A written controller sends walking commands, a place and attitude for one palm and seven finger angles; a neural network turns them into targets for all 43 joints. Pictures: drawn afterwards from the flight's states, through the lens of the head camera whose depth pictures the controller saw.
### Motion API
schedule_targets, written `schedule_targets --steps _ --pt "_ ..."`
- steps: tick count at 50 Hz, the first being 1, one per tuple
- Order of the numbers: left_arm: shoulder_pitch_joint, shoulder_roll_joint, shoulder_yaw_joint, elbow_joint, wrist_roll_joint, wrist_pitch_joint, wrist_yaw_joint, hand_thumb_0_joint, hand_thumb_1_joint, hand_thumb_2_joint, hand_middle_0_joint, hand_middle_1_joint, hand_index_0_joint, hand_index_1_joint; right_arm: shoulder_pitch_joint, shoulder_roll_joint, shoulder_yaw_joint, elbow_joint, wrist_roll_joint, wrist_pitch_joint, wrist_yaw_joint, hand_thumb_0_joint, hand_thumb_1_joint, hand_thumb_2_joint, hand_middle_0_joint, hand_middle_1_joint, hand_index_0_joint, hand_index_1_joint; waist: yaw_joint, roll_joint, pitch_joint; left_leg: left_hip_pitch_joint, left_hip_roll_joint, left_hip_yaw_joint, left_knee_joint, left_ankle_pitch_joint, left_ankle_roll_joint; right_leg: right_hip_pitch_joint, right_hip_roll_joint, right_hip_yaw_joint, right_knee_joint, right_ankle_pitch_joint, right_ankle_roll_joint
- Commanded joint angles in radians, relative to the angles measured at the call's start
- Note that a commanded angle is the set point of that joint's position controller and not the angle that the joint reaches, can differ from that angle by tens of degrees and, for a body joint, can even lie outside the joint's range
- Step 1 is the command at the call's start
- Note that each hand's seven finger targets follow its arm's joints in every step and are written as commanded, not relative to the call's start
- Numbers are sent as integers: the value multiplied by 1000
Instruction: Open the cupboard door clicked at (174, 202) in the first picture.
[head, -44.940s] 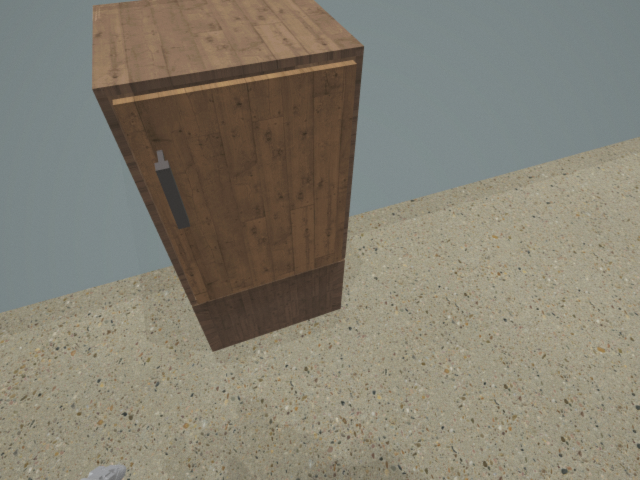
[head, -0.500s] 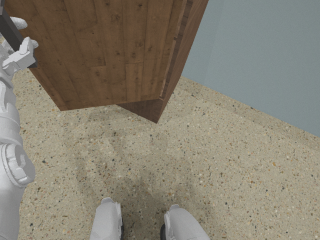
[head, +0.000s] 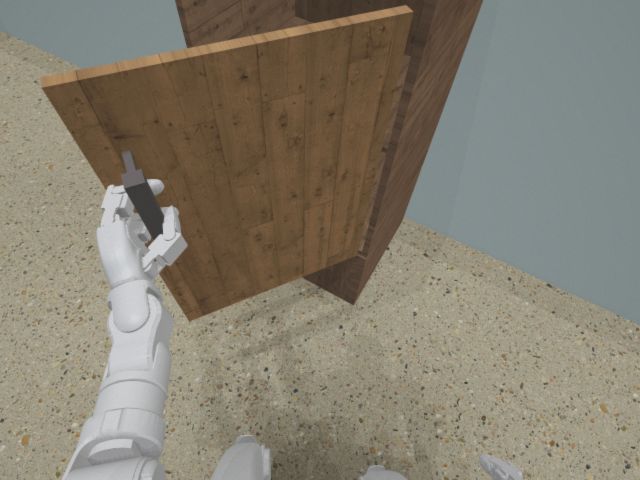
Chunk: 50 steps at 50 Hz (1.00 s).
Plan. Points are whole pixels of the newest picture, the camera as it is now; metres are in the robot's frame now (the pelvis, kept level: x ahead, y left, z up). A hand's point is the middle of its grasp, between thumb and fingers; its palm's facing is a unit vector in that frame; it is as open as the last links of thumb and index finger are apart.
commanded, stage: pull the door open along its arc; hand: left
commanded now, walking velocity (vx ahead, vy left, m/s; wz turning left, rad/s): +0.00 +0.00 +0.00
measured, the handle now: (149, 205) +0.45 +0.23 +0.05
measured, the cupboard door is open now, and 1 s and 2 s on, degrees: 55 78 81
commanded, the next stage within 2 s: open thumb and fingers to let go in 0.48 s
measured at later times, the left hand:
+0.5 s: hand (243, 306) +0.31 +0.09 +0.06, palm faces +0.48 -0.87 +0.02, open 6.3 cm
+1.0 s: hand (253, 309) +0.31 +0.08 +0.05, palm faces +0.48 -0.88 +0.01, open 10.6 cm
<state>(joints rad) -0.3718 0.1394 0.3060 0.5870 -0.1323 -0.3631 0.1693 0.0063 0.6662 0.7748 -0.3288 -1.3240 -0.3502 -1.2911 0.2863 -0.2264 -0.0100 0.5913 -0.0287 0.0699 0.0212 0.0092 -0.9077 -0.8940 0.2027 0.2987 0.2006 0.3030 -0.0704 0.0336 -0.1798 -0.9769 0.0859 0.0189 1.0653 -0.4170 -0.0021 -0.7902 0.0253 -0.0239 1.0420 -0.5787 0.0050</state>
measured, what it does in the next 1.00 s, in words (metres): stands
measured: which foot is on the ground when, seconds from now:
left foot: down 0.00-1.00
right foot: down 0.00-1.00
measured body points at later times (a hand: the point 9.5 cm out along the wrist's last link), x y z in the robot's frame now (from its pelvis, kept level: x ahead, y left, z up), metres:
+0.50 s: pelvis -0.01 -0.04 +0.00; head +0.03 -0.05 +0.45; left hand +0.28 +0.14 +0.06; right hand +0.13 -0.26 -0.12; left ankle +0.05 +0.12 -0.66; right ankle -0.05 -0.13 -0.66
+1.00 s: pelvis +0.00 -0.04 +0.00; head +0.04 -0.05 +0.45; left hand +0.27 +0.13 +0.05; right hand +0.17 -0.25 -0.11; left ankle +0.05 +0.12 -0.66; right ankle -0.05 -0.13 -0.66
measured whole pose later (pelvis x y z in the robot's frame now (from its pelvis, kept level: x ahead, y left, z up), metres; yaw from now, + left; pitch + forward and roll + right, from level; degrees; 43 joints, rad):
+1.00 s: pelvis +0.00 -0.04 +0.00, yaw +4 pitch +14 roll +1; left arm 0.00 -0.09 -0.09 0.30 0.05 -0.36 0.54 0.01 0.01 0.51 -0.34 -1.25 -0.33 -1.26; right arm 0.20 -0.19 -0.02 0.61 -0.08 0.05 0.00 0.01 -0.91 -0.89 0.20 0.30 0.20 0.30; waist 0.00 0.03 -0.17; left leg -0.87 0.05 -0.03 1.02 -0.39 -0.05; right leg -0.69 0.00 -0.07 1.07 -0.62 -0.05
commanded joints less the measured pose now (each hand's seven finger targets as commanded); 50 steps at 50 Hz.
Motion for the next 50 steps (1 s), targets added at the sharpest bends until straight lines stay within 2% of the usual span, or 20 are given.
schedule_targets --steps 1,3,4,6,8,12,15,21,23,24,26,28,29,33,35,37,39,41,49,50 --pt "-182 110 10 -250 111 -52 294 0 900 900 -400 -1350 -400 -1350 46 -119 -54 -87 -31 -21 11 0 -900 -900 200 300 200 300 43 20 -324 410 -52 -28 -105 350 1 47 31 -45 -105 462 -11" --pt "-161 66 -65 -265 170 -57 332 0 900 900 -400 -1350 -400 -1350 39 -118 -58 -91 -42 -18 14 0 -900 -900 200 300 200 300 31 -16 -318 400 -55 -30 -103 321 5 57 30 -39 -114 451 -14" --pt "-165 37 -104 -274 189 -63 339 0 900 900 -400 -1350 -400 -1350 21 -111 -59 -91 -42 -17 14 0 -900 -900 200 300 200 300 27 -5 -306 406 -55 -26 -105 306 6 53 26 -36 -122 449 -15" --pt "-172 -2 -153 -282 201 -77 342 0 900 900 -400 -1350 -400 -1350 -4 -104 -58 -89 -43 -19 8 0 -900 -900 200 300 200 300 18 -25 -281 400 -58 -23 -111 254 10 55 23 -30 -143 417 -14" --pt "-166 -24 -181 -296 195 -93 335 0 900 900 -400 -1350 -400 -1350 -19 -99 -56 -89 -43 -25 0 0 -900 -900 200 300 200 300 18 -48 -260 391 -59 -26 -118 214 12 59 22 -25 -159 383 -14" --pt "-124 -85 -236 -310 172 -111 327 0 900 900 -400 -1350 -400 -1350 -69 -84 -48 -88 -40 -42 -9 0 -900 -900 200 300 200 300 28 -23 -231 385 -67 -18 -128 166 12 66 10 -16 -183 338 -14" --pt "-63 -119 -277 -338 168 -115 330 0 900 900 -400 -1350 -400 -1350 -88 -78 -48 -92 -40 -55 -9 0 -900 -900 200 300 200 300 36 -41 -236 382 -70 -15 -128 162 15 83 3 -6 -190 338 -12" --pt "93 -212 -386 -436 179 -96 355 0 900 900 -400 -1350 -400 -1350 -104 -69 -53 -115 -40 -73 2 0 -900 -900 200 300 200 300 48 -63 -240 386 -75 -11 -126 194 16 123 -11 1 -191 397 -9" --pt "180 -241 -425 -455 192 -80 364 0 900 900 -400 -1350 -400 -1350 -107 -67 -51 -128 -40 -80 5 0 -900 -900 200 300 200 300 50 -114 -218 375 -74 -17 -128 199 18 138 -13 2 -196 417 -6" --pt "198 -259 -447 -494 194 -76 368 0 900 900 -400 -1350 -400 -1350 -121 -63 -51 -135 -39 -84 5 0 -900 -900 200 300 200 300 53 -86 -221 379 -75 -13 -126 204 17 139 -19 5 -192 433 -5" --pt "208 -260 -462 -530 211 -64 380 0 900 900 -400 -1350 -400 -1350 -117 -61 -49 -137 -42 -91 2 0 -900 -900 200 300 200 300 43 -113 -212 372 -76 -17 -119 197 17 137 -26 9 -193 439 -2" --pt "162 -219 -435 -527 236 -58 401 0 900 900 -400 -1350 -400 -1350 -121 -61 -44 -128 -49 -93 -11 0 -900 -900 200 300 200 300 33 -136 -166 337 -74 -24 -105 168 19 108 -33 28 -206 400 2" --pt "66 -191 -412 -527 240 -63 414 0 900 900 -400 -1350 -400 -1350 -132 -60 -42 -114 -52 -90 -19 0 -900 -900 200 300 200 300 23 -122 -154 324 -77 -26 -96 146 19 87 -42 39 -210 366 4" --pt "91 -176 -370 -488 236 -70 418 0 620 780 -380 -1320 -380 -1320 -143 -46 -39 -104 -53 -85 -35 0 -900 -900 200 300 200 300 43 -134 -185 306 -80 -28 -87 132 16 108 -53 72 -224 347 9" --pt "98 -192 -372 -487 211 -70 405 0 480 720 -370 -1305 -370 -1305 -150 -44 -39 -103 -50 -83 -35 0 -900 -900 200 300 200 300 50 -106 -213 321 -83 -23 -89 151 13 130 -56 69 -215 399 11" --pt "130 -204 -375 -481 191 -64 392 0 340 660 -360 -1290 -360 -1290 -147 -46 -38 -106 -48 -80 -32 0 -900 -900 200 300 200 300 56 -109 -226 333 -84 -22 -94 178 12 154 -55 62 -207 468 14" --pt "126 -199 -376 -476 185 -60 378 0 200 600 -350 -1275 -350 -1275 -145 -48 -37 -106 -46 -73 -31 0 -900 -900 200 300 200 300 47 -132 -209 327 -82 -26 -93 193 12 158 -59 61 -205 510 20" --pt "124 -215 -393 -486 188 -61 371 0 60 540 -340 -1260 -340 -1260 -134 -51 -39 -110 -47 -70 -27 0 -900 -900 200 300 200 300 47 -106 -227 347 -82 -25 -95 209 12 154 -53 46 -190 528 16" --pt "162 -233 -422 -511 210 -59 370 0 -500 300 -300 -1200 -300 -1200 -127 -55 -43 -126 -47 -62 -22 0 -900 -900 200 300 200 300 48 -115 -234 364 -79 -25 -94 245 15 143 -43 21 -169 546 8" --pt "167 -232 -422 -523 212 -59 373 0 -500 300 -300 -1200 -300 -1200 -127 -55 -45 -129 -47 -63 -21 0 -900 -900 200 300 200 300 51 -96 -242 369 -80 -23 -92 242 14 139 -42 21 -168 538 6"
